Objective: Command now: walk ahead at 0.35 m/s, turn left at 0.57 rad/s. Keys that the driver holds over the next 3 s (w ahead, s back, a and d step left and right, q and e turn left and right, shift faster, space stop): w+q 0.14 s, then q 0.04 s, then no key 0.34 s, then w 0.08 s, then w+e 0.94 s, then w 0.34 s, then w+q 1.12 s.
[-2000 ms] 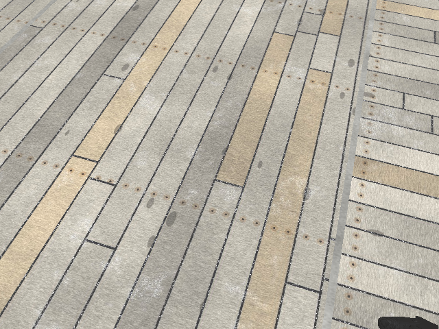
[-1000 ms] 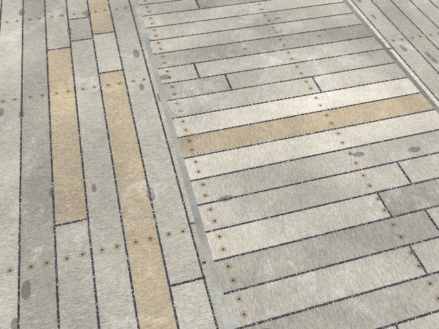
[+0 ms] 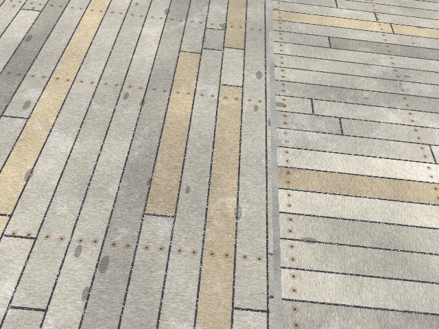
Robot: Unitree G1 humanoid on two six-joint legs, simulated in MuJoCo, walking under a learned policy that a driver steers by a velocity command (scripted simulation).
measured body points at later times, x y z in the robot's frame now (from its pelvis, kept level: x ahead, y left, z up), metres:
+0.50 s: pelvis +0.18 -0.05 -0.01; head +0.23 -0.05 +0.43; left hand +0.25 +0.23 -0.13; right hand +0.35 -0.31 -0.13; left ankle +0.16 +0.09 -0.72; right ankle +0.23 -0.16 -0.76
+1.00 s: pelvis +0.35 -0.04 -0.02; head +0.39 -0.05 +0.42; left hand +0.53 +0.22 -0.12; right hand +0.39 -0.34 -0.14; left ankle +0.20 +0.09 -0.76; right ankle +0.49 -0.16 -0.73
